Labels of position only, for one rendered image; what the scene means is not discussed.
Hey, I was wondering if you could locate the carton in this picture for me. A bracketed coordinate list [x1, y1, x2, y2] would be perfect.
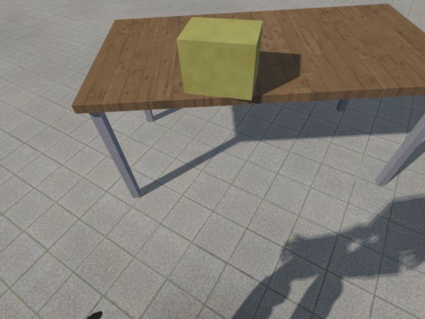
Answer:
[177, 17, 263, 100]

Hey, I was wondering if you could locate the table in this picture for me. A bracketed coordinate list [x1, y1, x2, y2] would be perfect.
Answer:
[72, 3, 425, 198]

